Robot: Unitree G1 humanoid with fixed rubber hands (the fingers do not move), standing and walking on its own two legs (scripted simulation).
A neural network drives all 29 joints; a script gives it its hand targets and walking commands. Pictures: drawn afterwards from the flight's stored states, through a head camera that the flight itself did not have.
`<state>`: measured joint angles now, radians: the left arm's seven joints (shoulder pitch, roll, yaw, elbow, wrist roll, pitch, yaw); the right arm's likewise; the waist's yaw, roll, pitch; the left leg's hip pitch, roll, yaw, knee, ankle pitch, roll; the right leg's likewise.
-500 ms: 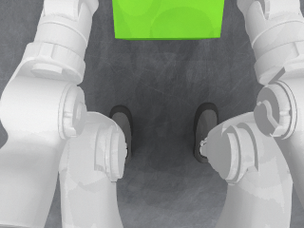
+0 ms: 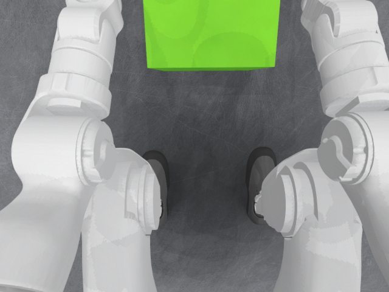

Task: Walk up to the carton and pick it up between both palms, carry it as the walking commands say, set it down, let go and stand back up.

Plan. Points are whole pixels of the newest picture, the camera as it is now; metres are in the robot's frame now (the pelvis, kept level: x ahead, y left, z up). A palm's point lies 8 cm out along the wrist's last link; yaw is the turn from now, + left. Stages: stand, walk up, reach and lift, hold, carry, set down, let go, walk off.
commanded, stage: reach and lift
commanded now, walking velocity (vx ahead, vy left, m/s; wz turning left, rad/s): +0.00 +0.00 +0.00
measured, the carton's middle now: out of the picture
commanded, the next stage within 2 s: none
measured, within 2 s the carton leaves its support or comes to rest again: leaves its support in 0.30 s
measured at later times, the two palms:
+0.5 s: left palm out of the picture +0.56 +0.14 -0.13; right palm out of the picture +0.55 -0.13 -0.14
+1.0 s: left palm out of the picture +0.55 +0.14 -0.08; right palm out of the picture +0.55 -0.13 -0.08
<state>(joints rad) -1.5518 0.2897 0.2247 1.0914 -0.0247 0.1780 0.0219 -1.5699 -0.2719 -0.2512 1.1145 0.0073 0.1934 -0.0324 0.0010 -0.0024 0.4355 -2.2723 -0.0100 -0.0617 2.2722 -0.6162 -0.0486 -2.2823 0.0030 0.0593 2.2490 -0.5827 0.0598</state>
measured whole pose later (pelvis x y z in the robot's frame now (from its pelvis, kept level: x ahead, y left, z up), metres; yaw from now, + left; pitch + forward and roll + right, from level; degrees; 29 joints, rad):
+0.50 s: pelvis -0.01 +0.00 +0.01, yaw +1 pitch +37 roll -1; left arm -1.50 0.22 0.24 0.99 0.00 0.25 0.12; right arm -1.48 -0.22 -0.24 0.99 0.05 0.24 -0.19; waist 0.00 0.00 0.34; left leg -2.27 -0.03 -0.07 2.21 -0.58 -0.06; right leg -2.27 0.03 0.07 2.19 -0.56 0.08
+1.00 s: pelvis +0.00 +0.00 +0.05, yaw +1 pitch +44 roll -1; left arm -1.40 0.11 0.36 0.81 0.13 0.32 0.15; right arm -1.38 -0.10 -0.37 0.80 -0.11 0.33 -0.25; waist 0.00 0.00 0.16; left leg -2.27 -0.03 -0.07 2.07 -0.57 -0.06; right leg -2.27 0.02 0.07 2.06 -0.55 0.07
